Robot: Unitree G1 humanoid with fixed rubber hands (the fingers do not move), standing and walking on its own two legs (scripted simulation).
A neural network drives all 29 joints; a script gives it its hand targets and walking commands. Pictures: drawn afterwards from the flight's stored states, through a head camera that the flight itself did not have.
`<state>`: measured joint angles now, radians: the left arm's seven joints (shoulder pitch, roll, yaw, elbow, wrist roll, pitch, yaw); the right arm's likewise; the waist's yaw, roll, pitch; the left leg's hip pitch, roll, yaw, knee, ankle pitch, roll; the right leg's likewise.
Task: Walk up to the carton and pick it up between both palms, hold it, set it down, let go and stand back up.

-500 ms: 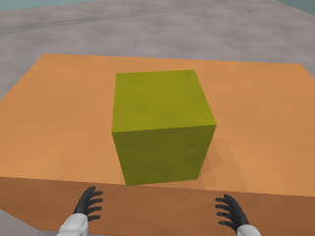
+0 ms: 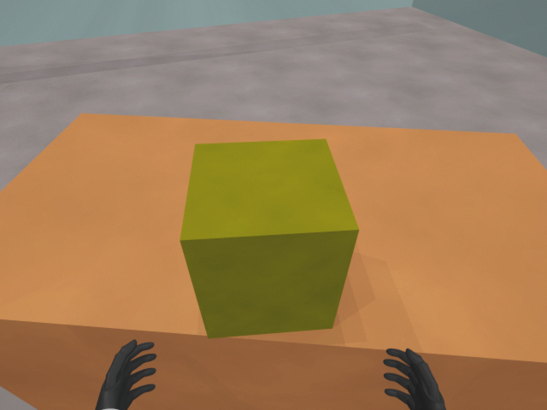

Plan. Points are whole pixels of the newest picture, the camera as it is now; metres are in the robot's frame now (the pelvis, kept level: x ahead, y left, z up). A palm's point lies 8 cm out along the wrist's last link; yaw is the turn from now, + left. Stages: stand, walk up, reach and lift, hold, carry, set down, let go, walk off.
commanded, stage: reach and lift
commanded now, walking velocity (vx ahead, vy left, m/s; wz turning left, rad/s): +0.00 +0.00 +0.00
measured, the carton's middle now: (266, 239) +0.38 +0.03 +0.06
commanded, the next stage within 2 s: none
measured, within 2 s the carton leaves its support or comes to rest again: neither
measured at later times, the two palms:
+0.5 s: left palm (122, 373) +0.18 +0.21 +0.02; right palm (441, 383) +0.17 -0.20 +0.03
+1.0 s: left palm (129, 304) +0.25 +0.21 +0.07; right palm (425, 309) +0.25 -0.19 +0.07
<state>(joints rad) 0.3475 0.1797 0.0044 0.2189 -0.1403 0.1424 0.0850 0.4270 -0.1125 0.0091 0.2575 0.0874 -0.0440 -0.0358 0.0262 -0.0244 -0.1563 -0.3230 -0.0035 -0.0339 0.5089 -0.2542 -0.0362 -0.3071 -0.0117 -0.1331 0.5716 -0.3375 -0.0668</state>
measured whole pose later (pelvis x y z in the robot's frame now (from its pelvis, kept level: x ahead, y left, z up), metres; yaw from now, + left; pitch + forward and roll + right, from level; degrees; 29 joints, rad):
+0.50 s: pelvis -0.01 -0.01 +0.00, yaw +1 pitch +3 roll +0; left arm 0.30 0.24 -0.04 0.02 -0.23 0.09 0.08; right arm 0.43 -0.17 0.05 -0.06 0.18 0.01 -0.04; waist 0.00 -0.01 -0.10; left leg -0.33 0.03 -0.08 0.52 -0.24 -0.05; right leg -0.27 0.03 -0.18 0.50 -0.29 -0.09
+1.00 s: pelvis -0.01 -0.01 +0.00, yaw -1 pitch +0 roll +1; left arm 0.06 0.23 0.08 -0.19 -0.23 0.42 0.07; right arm 0.10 -0.22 0.05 -0.13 0.27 0.21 -0.13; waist 0.02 -0.03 0.05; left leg -0.25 0.02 -0.04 0.47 -0.23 -0.06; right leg -0.23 0.01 -0.13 0.53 -0.30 -0.07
